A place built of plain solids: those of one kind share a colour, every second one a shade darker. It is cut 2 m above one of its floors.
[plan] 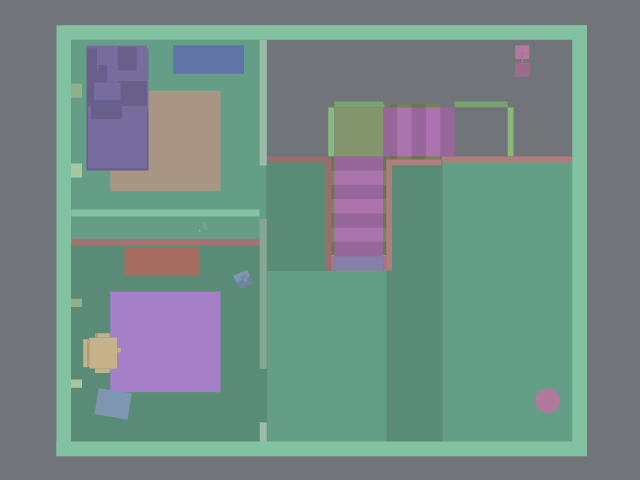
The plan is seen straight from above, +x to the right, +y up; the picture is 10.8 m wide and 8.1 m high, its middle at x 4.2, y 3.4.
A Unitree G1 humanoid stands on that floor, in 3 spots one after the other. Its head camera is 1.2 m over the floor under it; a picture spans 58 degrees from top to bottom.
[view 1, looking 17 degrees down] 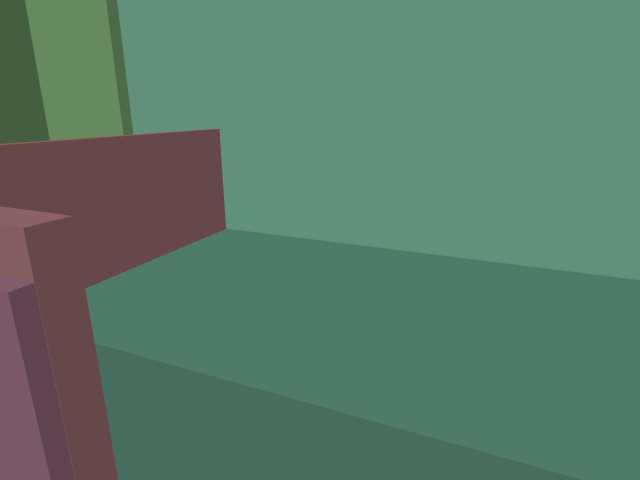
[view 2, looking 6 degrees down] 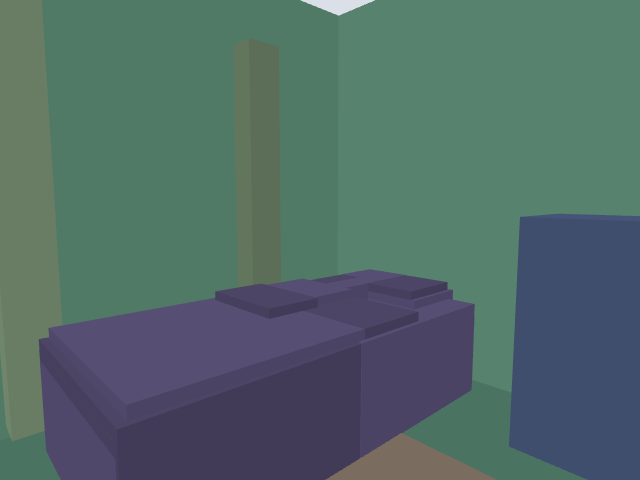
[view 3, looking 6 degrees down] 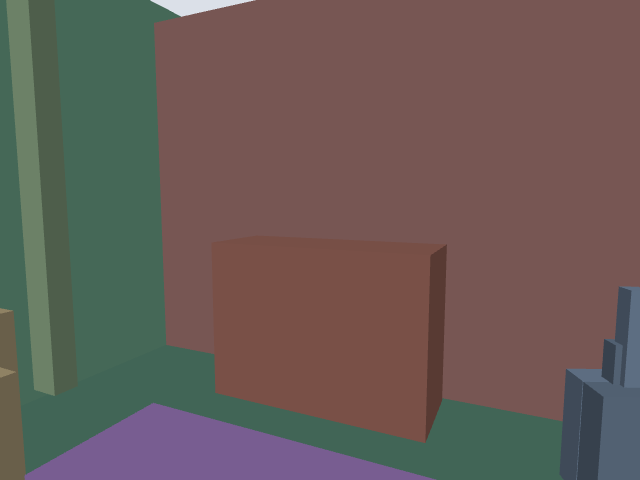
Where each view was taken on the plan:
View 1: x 4.85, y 2.13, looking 23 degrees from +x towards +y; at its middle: wall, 4.10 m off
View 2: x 2.54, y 4.21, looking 137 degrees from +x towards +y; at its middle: wall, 3.50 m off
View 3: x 2.54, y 0.78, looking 115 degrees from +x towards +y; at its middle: slotfit_study_wall_table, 2.68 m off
